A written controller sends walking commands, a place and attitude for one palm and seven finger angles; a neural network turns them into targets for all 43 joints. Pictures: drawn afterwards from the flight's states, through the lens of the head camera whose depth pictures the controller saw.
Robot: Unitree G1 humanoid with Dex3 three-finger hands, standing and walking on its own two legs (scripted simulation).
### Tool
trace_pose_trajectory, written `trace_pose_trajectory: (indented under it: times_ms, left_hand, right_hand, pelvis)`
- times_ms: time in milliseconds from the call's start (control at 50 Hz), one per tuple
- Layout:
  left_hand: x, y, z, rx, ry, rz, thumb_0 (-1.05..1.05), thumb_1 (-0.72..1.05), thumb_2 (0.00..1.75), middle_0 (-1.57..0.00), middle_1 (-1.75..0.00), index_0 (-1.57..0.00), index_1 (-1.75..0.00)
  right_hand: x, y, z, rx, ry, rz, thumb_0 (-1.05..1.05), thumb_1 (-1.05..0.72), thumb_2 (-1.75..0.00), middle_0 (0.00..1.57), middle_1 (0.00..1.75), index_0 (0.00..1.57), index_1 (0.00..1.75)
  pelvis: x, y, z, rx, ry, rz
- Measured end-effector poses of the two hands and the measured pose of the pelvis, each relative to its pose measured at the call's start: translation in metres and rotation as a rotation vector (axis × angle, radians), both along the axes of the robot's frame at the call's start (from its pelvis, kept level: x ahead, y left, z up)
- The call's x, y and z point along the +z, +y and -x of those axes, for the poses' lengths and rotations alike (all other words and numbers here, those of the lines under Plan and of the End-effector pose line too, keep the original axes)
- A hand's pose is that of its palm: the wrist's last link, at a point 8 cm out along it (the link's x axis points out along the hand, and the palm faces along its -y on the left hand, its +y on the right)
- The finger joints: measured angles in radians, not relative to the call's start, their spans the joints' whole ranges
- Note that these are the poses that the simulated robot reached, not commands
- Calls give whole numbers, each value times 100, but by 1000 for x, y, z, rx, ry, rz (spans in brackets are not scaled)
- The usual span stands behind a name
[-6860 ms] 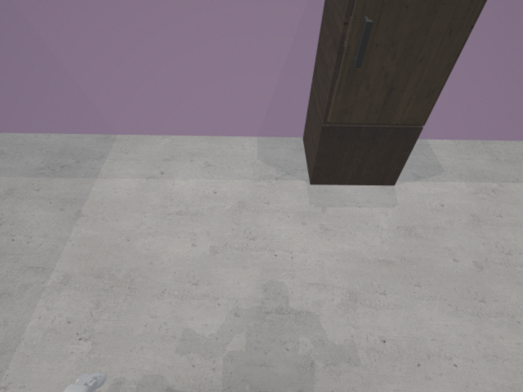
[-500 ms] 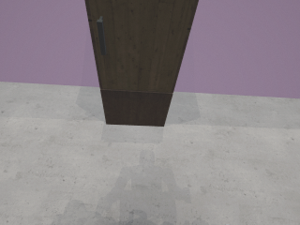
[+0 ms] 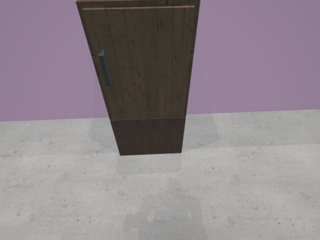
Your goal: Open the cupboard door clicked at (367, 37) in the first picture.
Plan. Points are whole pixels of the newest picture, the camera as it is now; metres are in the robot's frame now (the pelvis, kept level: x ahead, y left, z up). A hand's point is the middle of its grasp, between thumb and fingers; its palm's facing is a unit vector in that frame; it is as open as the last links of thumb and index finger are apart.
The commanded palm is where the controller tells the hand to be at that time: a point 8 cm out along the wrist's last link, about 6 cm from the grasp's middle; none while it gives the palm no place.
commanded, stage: take the last steps up to it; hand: left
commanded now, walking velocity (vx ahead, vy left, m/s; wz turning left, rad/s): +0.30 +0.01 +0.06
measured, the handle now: (105, 68) +0.82 +0.24 +0.01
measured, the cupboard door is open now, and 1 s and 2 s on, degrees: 0 0 0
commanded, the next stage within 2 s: come to a stop and stand still in 0.70 s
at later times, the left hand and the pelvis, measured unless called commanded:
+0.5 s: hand out of the picture +0.01 +0.13 -0.17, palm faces +0.20 -0.97 -0.14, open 7.4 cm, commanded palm none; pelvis +0.15 +0.01 -0.01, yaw +3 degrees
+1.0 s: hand (92, 181) +0.36 +0.25 -0.17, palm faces +0.06 -0.98 -0.21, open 7.4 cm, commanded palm none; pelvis +0.28 +0.06 +0.00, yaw +2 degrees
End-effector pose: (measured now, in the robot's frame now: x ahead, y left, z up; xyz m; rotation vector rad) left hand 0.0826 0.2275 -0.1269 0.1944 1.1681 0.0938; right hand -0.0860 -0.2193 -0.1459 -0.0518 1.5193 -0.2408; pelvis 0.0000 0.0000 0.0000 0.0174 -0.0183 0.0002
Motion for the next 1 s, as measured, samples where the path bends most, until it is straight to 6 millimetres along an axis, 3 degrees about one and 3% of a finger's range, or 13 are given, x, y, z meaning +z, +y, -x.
trace_pose_trajectory:
  times_ms: [80, 140, 260, 360, 460, 560, 600, 640, 700, 800, 900, 1000]
  left_hand:
    - [-4, -21, -16, 19, -40, -10, 1, 91, 89, -20, -30, -20, -30]
    - [-1, -28, -6, 92, -33, -16, 0, 92, 89, -20, -30, -20, -30]
    - [1, -29, 33, 162, 128, -31, -1, 94, 89, -20, -30, -20, -30]
    - [-3, -42, 65, 221, 276, 18, 0, 92, 89, -20, -30, -20, -30]
    - [-8, -49, 79, 283, 405, 80, 0, 91, 89, -20, -30, -20, -30]
    - [-22, -34, 68, 316, 510, 130, 1, 91, 89, -20, -30, -20, -30]
    - [-30, -19, 51, 308, 527, 136, 1, 90, 89, -20, -30, -20, -30]
    - [-33, -1, 24, 283, 496, 122, 1, 90, 89, -20, -30, -20, -30]
    - [-34, 30, -34, 238, 393, 90, 1, 91, 89, -20, -30, -20, -30]
    - [-27, 67, -137, 172, 185, 37, 1, 91, 89, -19, -30, -20, -30]
    - [-15, 78, -218, 136, 39, 7, 0, 91, 90, -19, -30, -19, -30]
    - [-13, 66, -263, 90, -1, -6, 0, 91, 90, -19, -30, -19, -30]
  right_hand:
    - [-13, -12, 0, 2, 68, -39, 0, -91, -90, 20, 30, 20, 30]
    - [-10, -23, -28, 33, 58, -51, 0, -91, -90, 20, 30, 20, 30]
    - [-3, -41, -126, 88, -95, -24, 0, -91, -90, 20, 30, 20, 30]
    - [0, -36, -214, 152, -203, -11, 0, -91, -90, 20, 30, 20, 30]
    - [5, -9, -306, 240, -291, -10, 0, -91, -90, 20, 30, 20, 30]
    - [3, 36, -393, 315, -395, 4, 0, -91, -90, 20, 30, 20, 30]
    - [2, 51, -413, 318, -435, 16, 0, -91, -90, 20, 30, 20, 30]
    - [6, 62, -420, 300, -446, 16, 0, -91, -90, 20, 30, 20, 30]
    - [11, 73, -412, 247, -421, 14, -1, -91, -90, 20, 30, 20, 30]
    - [21, 60, -407, 171, -404, 74, -5, -96, -90, 21, 30, 21, 30]
    - [13, 58, -383, 152, -271, 66, -3, -94, -90, 20, 30, 20, 30]
    - [-1, 63, -360, 108, -147, 19, -1, -92, -90, 20, 30, 20, 30]
  pelvis:
    - [-10, -19, -18, 12, -10, 3]
    - [-5, -28, -32, 26, -15, 3]
    - [5, -32, -65, 38, -15, 3]
    - [4, -22, -96, 51, -10, 16]
    - [-1, -2, -131, 59, 2, 27]
    - [-18, 30, -174, 52, 13, 40]
    - [-23, 42, -186, 51, 7, 36]
    - [-20, 50, -196, 34, -7, 33]
    - [-12, 59, -212, 23, -16, 29]
    - [-3, 68, -235, 20, -7, 14]
    - [0, 69, -258, 33, 1, 5]
    - [-4, 61, -276, 33, -4, -1]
